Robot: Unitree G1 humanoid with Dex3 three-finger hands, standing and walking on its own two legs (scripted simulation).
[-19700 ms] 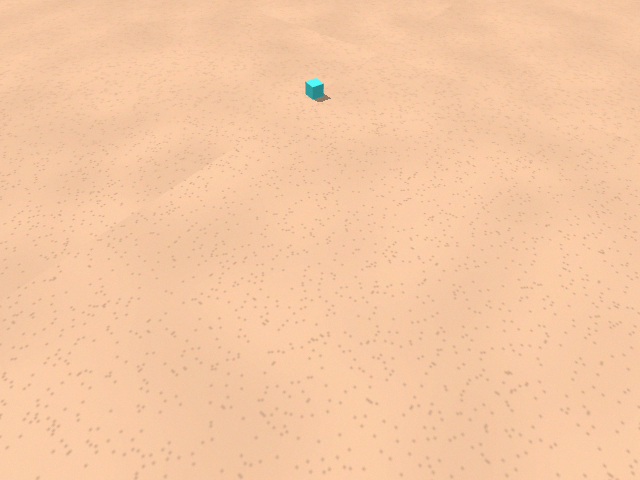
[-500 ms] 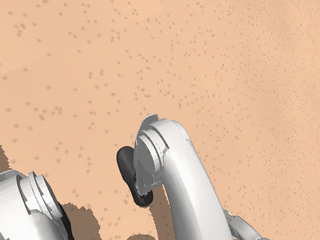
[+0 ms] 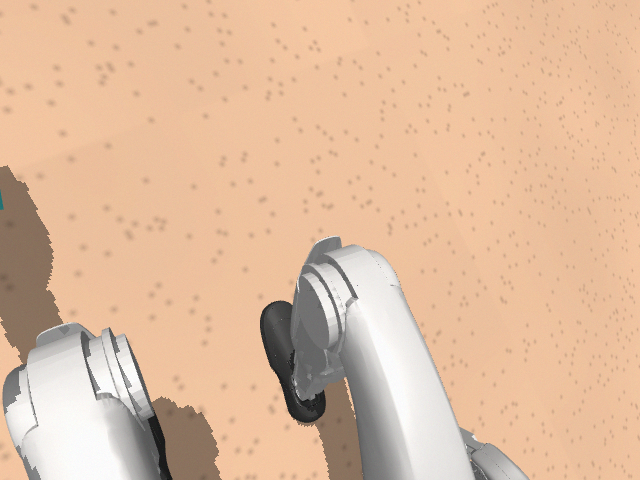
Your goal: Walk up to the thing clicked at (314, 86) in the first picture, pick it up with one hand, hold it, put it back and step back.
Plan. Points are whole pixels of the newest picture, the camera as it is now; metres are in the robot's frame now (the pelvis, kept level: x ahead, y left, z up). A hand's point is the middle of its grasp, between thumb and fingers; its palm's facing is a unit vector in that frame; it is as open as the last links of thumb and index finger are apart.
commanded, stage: settle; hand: left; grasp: from above
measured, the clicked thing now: out of the picture +0.50 +0.28 -0.26
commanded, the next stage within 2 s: lift in 0.46 s
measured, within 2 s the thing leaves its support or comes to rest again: neither
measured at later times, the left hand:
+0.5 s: hand out of the picture +0.48 +0.27 -0.13, palm faces -0.47 -0.02 -0.88, open 10.4 cm
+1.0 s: hand out of the picture +0.45 +0.29 -0.05, palm faces -0.49 -0.06 -0.87, open 10.4 cm
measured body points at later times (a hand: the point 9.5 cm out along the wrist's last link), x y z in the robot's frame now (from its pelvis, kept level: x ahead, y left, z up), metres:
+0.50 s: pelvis -0.01 -0.01 +0.03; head +0.23 +0.08 +0.40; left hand +0.50 +0.27 -0.08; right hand +0.05 -0.28 -0.05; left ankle +0.06 +0.12 -0.29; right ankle +0.13 -0.13 -0.29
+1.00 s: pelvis +0.00 +0.00 +0.08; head +0.22 +0.07 +0.47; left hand +0.47 +0.29 +0.00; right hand +0.07 -0.28 -0.02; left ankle +0.06 +0.12 -0.29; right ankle +0.13 -0.13 -0.29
